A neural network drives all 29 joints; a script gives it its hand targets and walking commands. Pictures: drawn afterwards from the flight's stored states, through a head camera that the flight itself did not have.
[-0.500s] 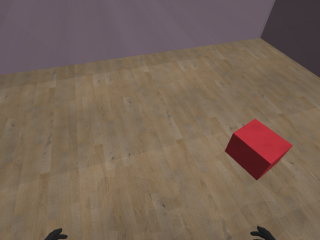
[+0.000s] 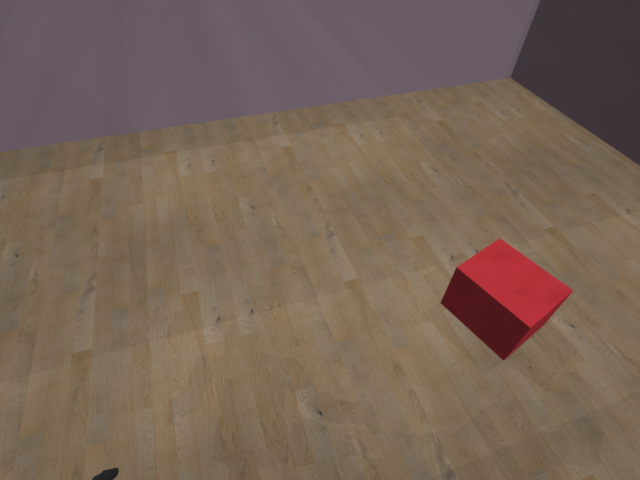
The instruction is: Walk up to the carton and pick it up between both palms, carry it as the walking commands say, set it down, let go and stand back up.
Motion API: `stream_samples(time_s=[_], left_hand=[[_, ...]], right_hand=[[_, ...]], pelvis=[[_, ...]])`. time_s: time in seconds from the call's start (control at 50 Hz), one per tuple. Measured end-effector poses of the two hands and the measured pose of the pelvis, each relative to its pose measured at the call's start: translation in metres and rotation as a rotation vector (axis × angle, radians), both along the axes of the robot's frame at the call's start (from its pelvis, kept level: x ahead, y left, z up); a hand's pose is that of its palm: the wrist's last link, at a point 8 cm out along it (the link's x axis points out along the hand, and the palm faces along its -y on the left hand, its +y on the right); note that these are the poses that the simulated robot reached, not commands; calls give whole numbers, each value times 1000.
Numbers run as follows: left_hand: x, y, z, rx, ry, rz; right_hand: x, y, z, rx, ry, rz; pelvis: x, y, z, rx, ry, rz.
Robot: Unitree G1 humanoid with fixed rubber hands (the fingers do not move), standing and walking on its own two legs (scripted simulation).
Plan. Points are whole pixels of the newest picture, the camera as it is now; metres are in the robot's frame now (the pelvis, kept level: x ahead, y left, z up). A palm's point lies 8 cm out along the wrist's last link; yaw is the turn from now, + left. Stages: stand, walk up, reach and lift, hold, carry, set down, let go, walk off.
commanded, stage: stand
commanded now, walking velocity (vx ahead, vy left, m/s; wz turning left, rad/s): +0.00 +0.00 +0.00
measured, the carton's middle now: (501, 297) +0.87 -0.64 -0.67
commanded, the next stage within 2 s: walk up in 0.32 s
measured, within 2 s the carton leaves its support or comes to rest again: neither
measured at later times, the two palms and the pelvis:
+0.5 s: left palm out of the picture +0.09 +0.30 -0.11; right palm out of the picture +0.10 -0.30 -0.11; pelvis +0.00 +0.00 +0.00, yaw +0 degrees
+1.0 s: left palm (170, 396) +0.26 +0.22 -0.09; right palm out of the picture +0.07 -0.41 -0.11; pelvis +0.08 -0.06 -0.03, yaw -22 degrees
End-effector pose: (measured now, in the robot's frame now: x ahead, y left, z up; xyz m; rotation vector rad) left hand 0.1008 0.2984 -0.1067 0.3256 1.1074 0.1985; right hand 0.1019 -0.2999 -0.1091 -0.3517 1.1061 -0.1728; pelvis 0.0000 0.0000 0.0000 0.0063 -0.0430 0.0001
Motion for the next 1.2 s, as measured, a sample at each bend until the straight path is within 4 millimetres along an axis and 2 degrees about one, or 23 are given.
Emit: stream_samples(time_s=[0.22,0.5,0.56,0.62,0.7,0.76,0.8,0.88,1.0,1.08,1.14,1.2], left_hand=[[-4,1,1,0,4,11],[-16,4,-2,1,50,17],[-9,6,-2,-1,65,-37],[12,6,5,26,71,-124],[55,-4,20,58,27,-215],[86,-14,24,103,-34,-261],[98,-22,24,121,-62,-267],[116,-44,26,126,-69,-300],[162,-76,19,90,-83,-396],[210,-104,7,82,-85,-487],[251,-139,9,57,-104,-575],[291,-177,17,35,-129,-659]], right_hand=[[3,5,0,8,-5,6],[-6,2,0,-5,27,3],[-5,-8,4,-8,-50,-29],[-16,-33,11,-38,-127,-100],[-32,-76,14,-83,-173,-181],[-33,-110,7,-111,-198,-210],[-29,-123,2,-112,-213,-230],[-18,-125,1,-85,-241,-241],[-28,-112,1,-53,-190,-284],[-57,-113,0,-98,-166,-377],[-82,-117,6,-113,-123,-472],[-98,-127,11,-119,-93,-534]], pelvis=[[0,0,2,-3,-6,-1],[1,2,2,0,0,-7],[2,1,-2,23,5,-72],[5,-5,-6,47,6,-136],[15,-21,-12,52,-8,-207],[26,-39,-27,32,-8,-254],[32,-47,-33,23,0,-280],[47,-56,-31,11,-1,-323],[81,-64,-26,21,-10,-388],[106,-72,-32,38,-17,-452],[120,-85,-27,54,-16,-501],[135,-100,-23,51,-2,-547]])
